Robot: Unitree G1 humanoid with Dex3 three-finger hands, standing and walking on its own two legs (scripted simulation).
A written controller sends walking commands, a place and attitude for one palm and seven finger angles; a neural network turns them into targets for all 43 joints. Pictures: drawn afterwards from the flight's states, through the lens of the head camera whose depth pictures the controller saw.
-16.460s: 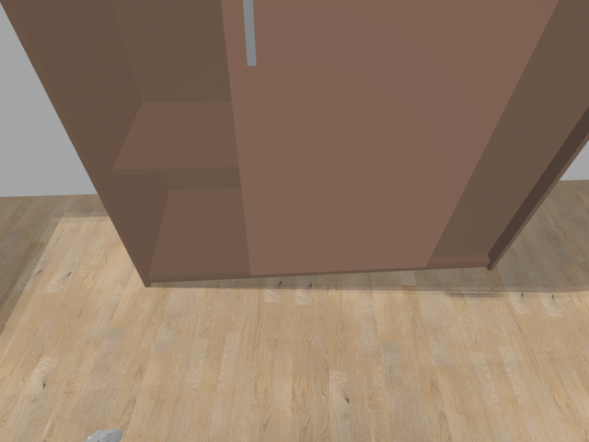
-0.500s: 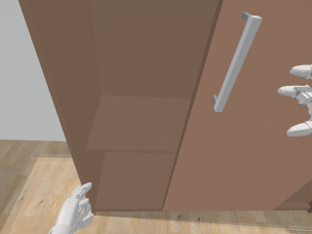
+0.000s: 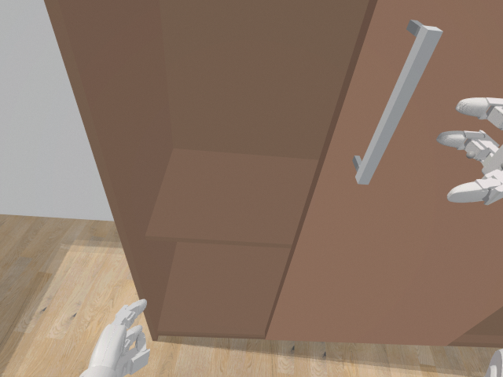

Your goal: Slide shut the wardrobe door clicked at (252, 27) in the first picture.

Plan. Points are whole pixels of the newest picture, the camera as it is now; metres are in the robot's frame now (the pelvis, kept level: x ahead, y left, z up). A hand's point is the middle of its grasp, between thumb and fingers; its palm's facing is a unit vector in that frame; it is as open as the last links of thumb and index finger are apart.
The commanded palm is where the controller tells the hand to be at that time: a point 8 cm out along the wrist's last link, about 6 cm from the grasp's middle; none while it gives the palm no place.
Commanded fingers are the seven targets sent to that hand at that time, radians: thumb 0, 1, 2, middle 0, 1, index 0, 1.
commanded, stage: move the hooked fingers beside the handle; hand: right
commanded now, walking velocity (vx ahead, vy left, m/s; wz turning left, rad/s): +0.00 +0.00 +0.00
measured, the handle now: (385, 111) +0.44 -0.17 +0.27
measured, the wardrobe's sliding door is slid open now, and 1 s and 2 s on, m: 0.41 0.41 0.41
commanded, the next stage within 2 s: feel for the door with the fingertips in 1.20 s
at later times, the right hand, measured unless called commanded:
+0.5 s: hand (451, 138) +0.37 -0.24 +0.27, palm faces +0.02 +1.00 -0.07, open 14.0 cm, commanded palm +0.34 -0.29 +0.26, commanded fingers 0.00 0.50 -0.30 0.30 1.20 0.30 1.20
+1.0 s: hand (447, 146) +0.36 -0.23 +0.26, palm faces +0.01 +1.00 -0.06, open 14.0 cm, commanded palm +0.34 -0.28 +0.26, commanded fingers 0.00 0.50 -0.30 0.30 1.20 0.30 1.20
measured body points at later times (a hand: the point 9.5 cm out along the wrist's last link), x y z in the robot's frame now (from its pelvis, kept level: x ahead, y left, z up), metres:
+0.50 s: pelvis +0.00 +0.00 +0.00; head -0.02 +0.02 +0.45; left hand +0.18 +0.23 -0.08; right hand +0.36 -0.29 +0.27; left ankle -0.01 +0.10 -0.74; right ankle +0.01 -0.11 -0.74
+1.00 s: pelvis +0.01 -0.01 +0.00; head -0.02 +0.02 +0.45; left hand +0.20 +0.22 -0.08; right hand +0.36 -0.29 +0.27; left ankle -0.01 +0.10 -0.74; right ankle +0.01 -0.11 -0.74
